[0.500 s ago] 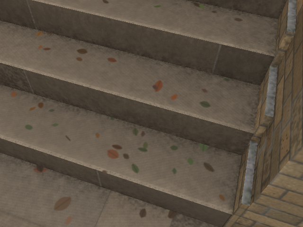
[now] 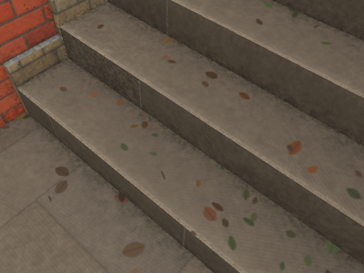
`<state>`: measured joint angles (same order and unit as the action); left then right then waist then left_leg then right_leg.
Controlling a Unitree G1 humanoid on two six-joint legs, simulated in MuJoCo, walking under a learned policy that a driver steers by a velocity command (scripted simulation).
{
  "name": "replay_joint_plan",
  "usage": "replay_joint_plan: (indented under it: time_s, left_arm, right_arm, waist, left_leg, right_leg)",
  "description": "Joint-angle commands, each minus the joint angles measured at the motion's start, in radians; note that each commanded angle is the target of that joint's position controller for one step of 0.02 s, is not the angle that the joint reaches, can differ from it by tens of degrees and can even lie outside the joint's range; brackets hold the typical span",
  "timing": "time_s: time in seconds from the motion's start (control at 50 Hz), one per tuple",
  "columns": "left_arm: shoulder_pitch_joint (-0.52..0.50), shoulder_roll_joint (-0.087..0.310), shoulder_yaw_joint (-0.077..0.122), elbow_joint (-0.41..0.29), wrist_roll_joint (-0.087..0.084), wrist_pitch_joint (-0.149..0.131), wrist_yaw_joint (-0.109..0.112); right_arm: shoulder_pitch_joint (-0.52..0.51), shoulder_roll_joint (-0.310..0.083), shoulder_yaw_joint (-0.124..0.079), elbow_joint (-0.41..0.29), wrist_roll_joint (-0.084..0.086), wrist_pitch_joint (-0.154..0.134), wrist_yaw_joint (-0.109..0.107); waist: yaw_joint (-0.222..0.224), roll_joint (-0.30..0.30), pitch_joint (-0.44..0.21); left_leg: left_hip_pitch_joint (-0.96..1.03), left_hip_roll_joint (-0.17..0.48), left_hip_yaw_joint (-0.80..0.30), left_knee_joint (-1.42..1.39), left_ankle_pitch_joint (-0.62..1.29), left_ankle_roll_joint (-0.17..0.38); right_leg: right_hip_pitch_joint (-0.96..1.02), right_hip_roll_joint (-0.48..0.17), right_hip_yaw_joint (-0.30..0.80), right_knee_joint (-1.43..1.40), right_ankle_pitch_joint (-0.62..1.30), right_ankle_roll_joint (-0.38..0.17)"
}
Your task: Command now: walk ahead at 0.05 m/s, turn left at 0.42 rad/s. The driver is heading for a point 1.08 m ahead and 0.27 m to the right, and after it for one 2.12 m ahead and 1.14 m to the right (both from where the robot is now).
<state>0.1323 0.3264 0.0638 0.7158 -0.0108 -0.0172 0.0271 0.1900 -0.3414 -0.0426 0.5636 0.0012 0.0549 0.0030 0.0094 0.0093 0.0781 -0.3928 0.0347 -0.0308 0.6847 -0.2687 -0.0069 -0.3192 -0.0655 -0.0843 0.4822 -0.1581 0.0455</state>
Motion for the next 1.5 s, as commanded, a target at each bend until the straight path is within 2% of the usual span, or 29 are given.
replay_joint_plan:
  time_s: [0.02, 0.04, 0.06, 0.1, 0.16, 0.38, 0.5, 0.54, 0.56, 0.6, 0.64, 0.68, 0.78, 0.92, 0.94, 0.96, 0.98, 1.0, 1.04, 1.18, 1.24, 1.28, 1.3, 1.36, 1.38, 1.4, 1.42, 1.46, 1.5]
  left_arm:
    - [0.004, 0.066, 0.016, -0.035, 0.016, -0.006, -0.004]
    - [-0.007, 0.036, 0.002, -0.088, 0.046, -0.002, -0.010]
    - [-0.060, 0.096, 0.024, -0.091, 0.024, 0.002, 0.004]
    - [0.017, 0.114, 0.031, -0.049, 0.011, 0.004, -0.001]
    - [0.053, 0.102, 0.025, 0.001, 0.006, -0.012, -0.015]
    - [-0.044, 0.060, -0.010, -0.014, -0.014, -0.049, -0.045]
    - [0.070, 0.054, -0.018, 0.010, -0.006, -0.050, -0.053]
    - [0.258, 0.136, 0.023, 0.045, -0.012, -0.049, -0.033]
    - [0.354, 0.300, 0.064, 0.048, 0.000, -0.048, -0.022]
    - [0.332, 0.185, 0.037, 0.047, 0.002, -0.062, -0.026]
    - [0.211, 0.117, 0.019, 0.005, 0.000, -0.057, -0.023]
    - [0.146, 0.099, 0.011, -0.023, 0.019, -0.055, -0.011]
    - [0.144, 0.127, 0.033, -0.038, 0.006, -0.034, 0.011]
    - [0.023, 0.095, 0.034, -0.094, -0.017, -0.020, 0.030]
    - [0.007, 0.050, 0.023, -0.119, -0.006, -0.025, 0.021]
    - [0.045, -0.084, -0.015, -0.121, 0.034, -0.038, 0.016]
    - [0.283, -0.020, -0.005, -0.079, -0.018, -0.044, 0.013]
    - [0.232, 0.040, 0.011, -0.084, -0.047, -0.029, 0.015]
    - [0.001, -0.017, -0.019, -0.158, -0.043, -0.013, 0.017]
    - [-0.133, -0.205, -0.134, -0.330, -0.009, 0.008, -0.015]
    - [-0.280, -0.210, -0.169, -0.422, 0.011, -0.014, -0.035]
    - [-0.326, -0.214, -0.195, -0.427, 0.024, -0.028, -0.040]
    - [-0.283, -0.213, -0.186, -0.385, 0.002, -0.033, -0.036]
    - [0.053, -0.032, -0.090, -0.258, 0.022, -0.030, -0.030]
    - [0.189, 0.066, -0.051, -0.201, 0.041, -0.030, -0.029]
    - [0.377, 0.212, 0.014, -0.100, 0.081, -0.008, -0.017]
    - [0.448, 0.181, 0.020, -0.059, 0.102, -0.012, 0.005]
    - [0.265, 0.030, -0.014, 0.045, 0.009, -0.033, -0.046]
    - [0.135, -0.120, -0.033, 0.157, 0.032, -0.037, -0.075]
  right_arm:
    - [0.160, -0.129, -0.053, -0.032, -0.014, -0.006, -0.009]
    - [0.105, -0.242, -0.069, -0.084, -0.032, -0.002, -0.020]
    - [0.103, -0.228, -0.066, -0.087, -0.057, -0.014, -0.018]
    - [0.056, -0.145, -0.044, -0.079, -0.026, -0.029, -0.016]
    - [0.047, -0.086, -0.020, -0.052, -0.022, -0.048, -0.024]
    - [0.102, -0.124, -0.060, 0.055, -0.006, -0.107, -0.015]
    - [0.046, -0.112, -0.061, 0.072, 0.005, -0.084, -0.010]
    - [0.019, -0.044, -0.035, 0.055, -0.008, -0.089, -0.023]
    - [0.027, 0.020, -0.008, -0.017, -0.037, -0.113, -0.023]
    - [0.032, -0.062, -0.030, 0.015, 0.020, -0.168, 0.001]
    - [-0.013, -0.073, -0.034, 0.023, -0.009, -0.180, -0.003]
    - [-0.021, -0.051, -0.035, 0.017, -0.036, -0.170, -0.008]
    - [-0.138, 0.052, 0.003, -0.003, -0.017, -0.168, -0.002]
    - [0.070, -0.038, -0.053, 0.019, -0.021, -0.153, -0.019]
    - [0.180, -0.070, -0.070, 0.053, -0.033, -0.166, -0.021]
    - [0.252, -0.103, -0.065, 0.077, -0.031, -0.160, -0.018]
    - [0.245, -0.113, -0.059, 0.058, -0.077, -0.147, -0.014]
    - [0.185, -0.087, -0.064, 0.054, -0.050, -0.134, -0.022]
    - [0.164, -0.002, -0.032, 0.104, -0.017, -0.110, -0.042]
    - [0.233, 0.021, 0.003, 0.263, -0.020, -0.072, -0.044]
    - [0.179, -0.033, 0.014, 0.262, -0.025, -0.081, -0.065]
    - [0.248, -0.083, 0.000, 0.292, 0.022, -0.073, -0.069]
    - [0.307, -0.083, 0.001, 0.335, 0.048, -0.080, -0.060]
    - [0.289, -0.166, -0.018, 0.365, 0.016, -0.097, -0.040]
    - [0.247, -0.140, -0.024, 0.342, 0.004, -0.114, -0.040]
    - [0.294, 0.088, 0.012, 0.353, -0.013, -0.139, -0.006]
    - [0.313, 0.109, -0.008, 0.435, 0.011, -0.161, 0.039]
    - [0.119, 0.190, 0.012, 0.304, 0.035, -0.132, 0.056]
    - [0.151, 0.147, 0.008, 0.297, 0.023, -0.098, 0.024]
  waist:
    - [-0.056, 0.025, -0.146]
    - [-0.030, 0.324, -0.119]
    - [-0.075, 0.234, -0.131]
    - [-0.029, 0.137, -0.143]
    - [-0.037, 0.175, -0.131]
    - [-0.103, 0.073, -0.021]
    - [-0.029, 0.037, -0.082]
    - [0.066, -0.049, -0.172]
    - [0.059, -0.328, -0.207]
    - [0.061, -0.158, -0.134]
    - [0.019, -0.042, -0.041]
    - [-0.022, -0.051, -0.051]
    - [0.010, -0.123, -0.068]
    - [-0.156, -0.131, -0.177]
    - [-0.189, -0.007, -0.254]
    - [-0.151, 0.274, -0.267]
    - [-0.045, 0.276, -0.362]
    - [-0.056, 0.208, -0.273]
    - [-0.098, 0.084, -0.065]
    - [-0.020, 0.000, -0.013]
    - [0.017, 0.028, -0.023]
    - [-0.008, 0.059, -0.118]
    - [-0.004, 0.145, -0.175]
    - [0.142, 0.311, -0.404]
    - [0.174, 0.225, -0.420]
    - [0.180, -0.273, -0.484]
    - [0.196, -0.167, -0.506]
    - [0.069, -0.118, -0.111]
    - [-0.062, -0.081, -0.013]
  left_leg:
    - [0.300, 0.023, -0.077, -0.236, 0.174, 0.089]
    - [0.282, 0.290, -0.440, -0.380, 0.285, 0.253]
    - [0.183, 0.316, -0.492, -0.405, 0.263, 0.331]
    - [0.225, 0.219, -0.379, -0.415, -0.083, 0.242]
    - [0.268, 0.162, -0.292, -0.474, -0.183, 0.184]
    - [0.356, 0.237, -0.174, -0.548, -0.065, 0.231]
    - [0.262, 0.186, -0.014, -0.375, 0.188, 0.178]
    - [0.113, 0.085, 0.120, 0.028, 0.399, 0.072]
    - [-0.256, -0.082, 0.170, 0.422, -0.015, -0.046]
    - [-0.491, -0.045, -0.060, 0.630, -0.225, -0.046]
    - [-0.466, 0.018, -0.048, 0.502, -0.055, -0.043]
    - [-0.327, 0.014, -0.028, 0.414, 0.030, -0.074]
    - [-0.084, -0.080, 0.078, 0.033, 0.210, -0.086]
    - [0.218, -0.073, 0.031, -0.280, 0.307, 0.010]
    - [0.528, 0.003, -0.042, -0.295, 0.456, 0.042]
    - [0.719, 0.247, -0.287, -0.241, 1.058, 0.110]
    - [0.656, 0.458, -0.533, -0.239, 0.924, 0.300]
    - [0.585, 0.453, -0.562, -0.329, 0.416, 0.352]
    - [0.429, 0.340, -0.385, -0.463, -0.161, 0.257]
    - [0.267, 0.325, -0.128, -0.518, -0.167, 0.177]
    - [-0.077, 0.223, -0.003, -0.657, -0.083, 0.193]
    - [-0.107, 0.188, 0.075, -0.787, 0.068, 0.224]
    - [0.021, 0.173, 0.106, -0.725, 0.490, 0.235]
    - [0.494, 0.212, 0.109, -0.244, 1.684, 0.191]
    - [0.331, 0.202, 0.034, 0.019, 1.552, 0.178]
    - [-0.151, -0.039, -0.037, 0.466, 0.402, 0.103]
    - [-0.263, -0.190, -0.336, 0.999, 0.064, 0.056]
    - [-0.574, -0.111, -0.229, 1.332, 0.023, 0.071]
    - [-0.547, -0.054, -0.193, 1.320, 0.164, 0.081]
  right_leg:
    - [-0.121, -0.082, 0.020, 0.106, -0.164, -0.053]
    - [-0.310, 0.069, -0.037, 0.348, -0.450, 0.035]
    - [-0.280, 0.050, 0.122, 0.554, -0.489, 0.031]
    - [-0.315, 0.009, 0.136, 0.606, -0.327, 0.015]
    - [-0.289, -0.007, 0.102, 0.552, -0.168, 0.026]
    - [-0.246, -0.018, 0.095, 0.196, -0.141, -0.056]
    - [0.001, 0.047, 0.002, 0.112, -0.086, -0.101]
    - [0.274, 0.031, 0.124, 0.000, -0.048, -0.168]
    - [0.491, -0.233, 0.630, -0.112, 0.006, -0.351]
    - [0.501, -0.284, 0.740, -0.242, -0.207, -0.394]
    - [0.369, -0.204, 0.551, -0.252, -0.032, -0.327]
    - [0.267, -0.151, 0.431, -0.247, 0.322, -0.305]
    - [0.069, -0.022, 0.252, -0.184, 0.458, -0.229]
    - [0.186, -0.028, 0.393, 0.153, 0.747, -0.140]
    - [-0.023, 0.067, 0.349, 0.415, 0.586, -0.091]
    - [-0.314, 0.221, 0.257, 0.792, -0.430, -0.041]
    - [-0.414, 0.197, 0.311, 1.123, -0.549, -0.014]
    - [-0.553, 0.127, 0.233, 1.330, -0.518, 0.002]
    - [-0.759, 0.047, 0.135, 1.550, -0.496, -0.002]
    - [-1.135, 0.032, 0.234, 1.910, -0.359, -0.024]
    - [-0.816, -0.021, 0.094, 1.475, -0.086, 0.000]
    - [-0.405, -0.012, -0.075, 1.043, -0.218, -0.029]
    - [-0.268, 0.030, -0.137, 0.954, -0.330, -0.067]
    - [-0.095, 0.147, -0.035, 0.593, -0.398, -0.129]
    - [0.087, 0.057, 0.285, 0.458, -0.214, -0.175]
    - [0.360, -0.284, 0.915, 0.001, -0.107, -0.374]
    - [0.281, -0.390, 1.230, -0.198, -0.205, -0.436]
    - [0.021, -0.347, 0.858, -0.118, -0.504, -0.314]
    - [-0.162, -0.243, 0.494, -0.072, -0.376, -0.161]
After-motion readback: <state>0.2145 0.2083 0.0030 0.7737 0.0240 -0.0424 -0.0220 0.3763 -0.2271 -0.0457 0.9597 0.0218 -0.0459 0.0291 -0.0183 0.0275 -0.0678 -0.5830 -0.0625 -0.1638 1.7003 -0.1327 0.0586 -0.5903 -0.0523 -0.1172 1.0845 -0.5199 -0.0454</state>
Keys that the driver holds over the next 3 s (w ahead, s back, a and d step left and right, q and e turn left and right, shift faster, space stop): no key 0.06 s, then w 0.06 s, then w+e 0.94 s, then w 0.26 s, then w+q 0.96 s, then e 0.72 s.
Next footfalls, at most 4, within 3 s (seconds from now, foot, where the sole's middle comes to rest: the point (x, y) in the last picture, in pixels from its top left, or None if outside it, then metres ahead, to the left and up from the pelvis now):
0.02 left None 0.08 0.12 -0.77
0.54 right None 0.18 -0.11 -0.77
0.90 left None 0.43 0.05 -0.77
1.36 right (279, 259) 0.44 -0.28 -0.60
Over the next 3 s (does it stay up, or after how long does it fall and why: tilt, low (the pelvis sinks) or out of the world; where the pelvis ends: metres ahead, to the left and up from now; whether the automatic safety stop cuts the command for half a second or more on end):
stays up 1.10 -0.19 0.49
